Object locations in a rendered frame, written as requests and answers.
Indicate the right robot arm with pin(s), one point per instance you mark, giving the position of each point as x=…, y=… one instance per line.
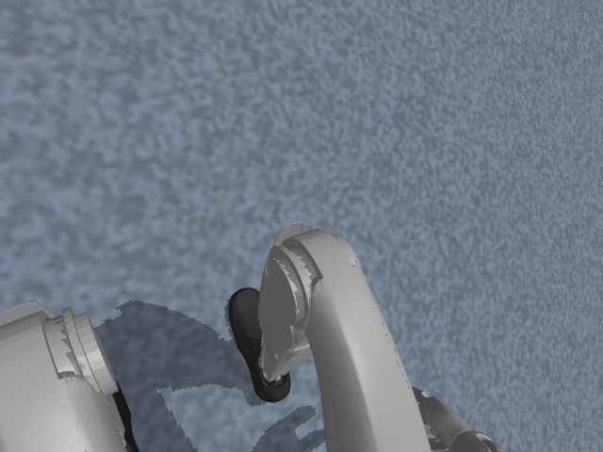
x=474, y=441

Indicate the right robot hand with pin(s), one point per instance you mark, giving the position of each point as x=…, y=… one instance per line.
x=440, y=420

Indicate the left robot foot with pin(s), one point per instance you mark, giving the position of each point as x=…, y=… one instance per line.
x=125, y=415

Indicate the right robot foot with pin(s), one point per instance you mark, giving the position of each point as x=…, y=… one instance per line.
x=243, y=315

